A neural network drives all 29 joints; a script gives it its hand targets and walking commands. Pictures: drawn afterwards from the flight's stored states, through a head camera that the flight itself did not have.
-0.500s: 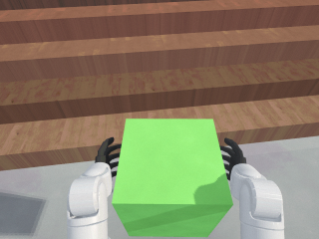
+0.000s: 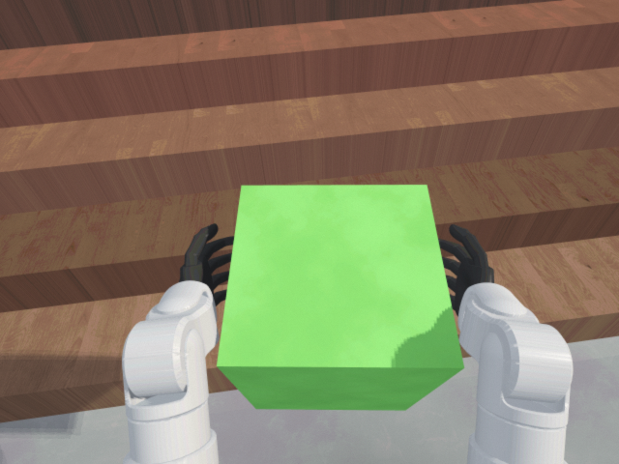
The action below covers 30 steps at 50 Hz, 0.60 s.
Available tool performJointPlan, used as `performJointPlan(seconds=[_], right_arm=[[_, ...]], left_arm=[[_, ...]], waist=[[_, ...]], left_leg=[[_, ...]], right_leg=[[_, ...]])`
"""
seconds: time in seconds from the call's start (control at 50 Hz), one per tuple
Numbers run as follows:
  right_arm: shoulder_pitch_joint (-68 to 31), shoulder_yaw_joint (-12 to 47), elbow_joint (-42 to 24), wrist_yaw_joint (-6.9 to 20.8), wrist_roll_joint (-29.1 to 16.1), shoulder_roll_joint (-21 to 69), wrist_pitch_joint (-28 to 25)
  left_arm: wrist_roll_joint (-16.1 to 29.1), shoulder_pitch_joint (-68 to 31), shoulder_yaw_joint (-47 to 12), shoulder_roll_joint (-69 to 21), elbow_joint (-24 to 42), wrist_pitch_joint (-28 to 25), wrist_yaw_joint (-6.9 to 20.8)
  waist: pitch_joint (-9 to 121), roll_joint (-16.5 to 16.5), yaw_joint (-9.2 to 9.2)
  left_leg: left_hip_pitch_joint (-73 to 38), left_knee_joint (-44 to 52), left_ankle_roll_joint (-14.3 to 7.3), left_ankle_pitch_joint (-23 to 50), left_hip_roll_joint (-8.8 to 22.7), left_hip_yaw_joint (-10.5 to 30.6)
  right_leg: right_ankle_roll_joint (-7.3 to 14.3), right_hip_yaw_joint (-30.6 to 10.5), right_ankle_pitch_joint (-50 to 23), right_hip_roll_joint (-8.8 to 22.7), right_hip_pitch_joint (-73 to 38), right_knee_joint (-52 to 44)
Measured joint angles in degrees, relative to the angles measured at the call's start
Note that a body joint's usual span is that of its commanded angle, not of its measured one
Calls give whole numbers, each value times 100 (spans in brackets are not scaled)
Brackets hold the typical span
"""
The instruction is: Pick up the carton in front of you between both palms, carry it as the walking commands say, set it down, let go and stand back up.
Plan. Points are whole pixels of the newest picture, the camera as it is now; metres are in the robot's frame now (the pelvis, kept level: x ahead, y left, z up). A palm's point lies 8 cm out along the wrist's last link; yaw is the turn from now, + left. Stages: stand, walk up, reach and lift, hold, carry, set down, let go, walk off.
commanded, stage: carry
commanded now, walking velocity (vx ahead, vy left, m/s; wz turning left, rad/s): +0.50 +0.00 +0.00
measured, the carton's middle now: (331, 309) +0.30 +0.00 +0.06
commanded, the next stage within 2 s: none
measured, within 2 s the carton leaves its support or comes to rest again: neither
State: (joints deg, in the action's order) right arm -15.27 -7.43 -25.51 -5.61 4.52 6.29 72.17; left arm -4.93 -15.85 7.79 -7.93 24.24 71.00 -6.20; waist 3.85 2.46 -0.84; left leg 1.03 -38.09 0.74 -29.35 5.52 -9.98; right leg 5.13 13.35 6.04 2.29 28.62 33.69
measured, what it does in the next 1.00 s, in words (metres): climbs: left foot, then right foot 0.18 m higher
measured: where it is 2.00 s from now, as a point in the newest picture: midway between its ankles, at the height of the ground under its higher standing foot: (372, 120)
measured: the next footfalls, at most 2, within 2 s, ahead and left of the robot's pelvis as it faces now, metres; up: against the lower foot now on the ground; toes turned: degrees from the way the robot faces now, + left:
left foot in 0.40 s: +0.40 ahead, +0.09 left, +0.00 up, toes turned +6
right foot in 0.86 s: +0.76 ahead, -0.14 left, +0.18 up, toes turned -4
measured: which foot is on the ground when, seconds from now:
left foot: down 0.00-0.00, up 0.02-0.38, down 0.40-0.86, up 0.88-1.00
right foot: down 0.00-0.40, up 0.42-0.84, down 0.86-1.00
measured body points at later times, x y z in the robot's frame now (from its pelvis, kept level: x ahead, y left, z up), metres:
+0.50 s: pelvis +0.30 +0.01 +0.01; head +0.37 +0.02 +0.45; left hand +0.72 +0.15 +0.15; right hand +0.70 -0.15 +0.16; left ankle +0.36 +0.09 -0.71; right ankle +0.16 -0.09 -0.60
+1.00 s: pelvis +0.64 -0.08 +0.13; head +0.76 -0.05 +0.56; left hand +1.02 +0.12 +0.20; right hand +1.05 -0.18 +0.21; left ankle +0.50 +0.06 -0.36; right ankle +0.73 -0.13 -0.54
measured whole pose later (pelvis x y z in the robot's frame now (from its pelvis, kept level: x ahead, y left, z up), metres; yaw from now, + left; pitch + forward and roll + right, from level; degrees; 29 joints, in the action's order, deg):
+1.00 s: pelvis +0.64 -0.08 +0.13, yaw +0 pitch +5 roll -3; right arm -42.7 -20.6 -7.0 -6.1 4.7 2.9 73.9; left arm -3.2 -43.4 13.1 -3.3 2.9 71.2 -9.7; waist -11.5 1.6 -8.6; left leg 34.5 -104.5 -3.1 -12.3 -4.6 9.1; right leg 7.0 10.5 20.0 -4.1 40.5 55.4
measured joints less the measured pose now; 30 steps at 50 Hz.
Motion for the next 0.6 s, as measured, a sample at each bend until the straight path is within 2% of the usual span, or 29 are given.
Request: performJointPlan(seconds=[0.04,0.06,0.1,0.16,0.22,0.28,0.34,0.38,0.4,0.42,0.46,0.5,0.54,0.6], right_arm=[[-442,-126,215,-18,-80,-212,161],[-673,-181,353,-27,-110,-279,250],[-1119,-277,643,-54,-115,-323,405],[-1686,-387,1053,-71,-44,-347,529],[-2151,-475,1390,-89,4,-401,568],[-2588,-572,1703,-136,-1,-516,584],[-2999,-674,2096,-136,-57,-674,587],[-3296,-713,2441,-137,-83,-750,576],[-3455,-720,2645,-139,-83,-764,558],[-3564,-736,2792,-142,-69,-753,488],[-3708,-746,3059,-158,-51,-722,390],[-3683,-784,3155,-189,-62,-663,396],[-3566,-842,3028,-224,-93,-597,433],[-3339,-961,2527,-265,-121,-445,411]], left_arm=[[37,-509,16,84,-331,99,-88],[69,-719,38,151,-461,177,-122],[130,-1071,104,297,-685,324,-175],[213,-1569,278,468,-1041,457,-186],[272,-2047,428,603,-1400,503,-187],[295,-2541,506,711,-1784,508,-203],[269,-3003,540,816,-2210,514,-204],[260,-3267,589,910,-2472,559,-204],[268,-3382,629,978,-2588,589,-203],[292,-3521,657,1060,-2727,576,-202],[316,-3676,760,1148,-2956,554,-203],[269,-3685,863,1119,-3027,616,-205],[183,-3653,961,1019,-2941,680,-206],[68,-3550,1077,817,-2498,696,-206]], waist=[[-119,-22,-129],[-183,-49,-167],[-288,-77,-211],[-393,-117,-239],[-435,-157,-226],[-467,-158,-197],[-470,-169,-144],[-469,-197,-40],[-454,-188,17],[-496,-331,120],[-613,-454,263],[-698,-440,372],[-804,-401,444],[-987,-365,516]], left_leg=[[972,-2005,-146,149,-131,526],[1443,-2711,-237,269,-202,663],[2244,-3290,-359,615,-231,763],[3098,-2934,-371,966,-178,769],[3604,-2073,-305,1261,-118,697],[3758,-1027,-288,1671,-99,590],[3591,-99,-351,2122,-221,449],[3182,576,-415,2506,-380,237],[2921,801,-459,2550,-411,157],[2917,587,-521,2302,-495,99],[2892,252,-615,1849,-560,69],[2704,351,-601,1691,-573,102],[2453,602,-586,1645,-571,142],[2055,940,-554,1535,-542,200]], right_leg=[[67,19,461,-6,-75,218],[61,16,560,-16,-177,148],[2,9,578,-55,-431,-131],[1,-30,638,-96,-827,-547],[-49,-84,774,-105,-1188,-841],[-144,-134,1016,-121,-1528,-969],[-283,-191,1438,-106,-1814,-816],[-356,-239,1885,-36,-1884,-279],[-364,-289,2111,-3,-1781,285],[-350,-495,2185,73,-1534,1042],[-306,-984,2196,-73,-813,2849],[-237,-1141,1951,-214,-98,4160],[-186,-1143,1673,-246,561,4848],[-158,-1091,1539,-190,1438,5187]])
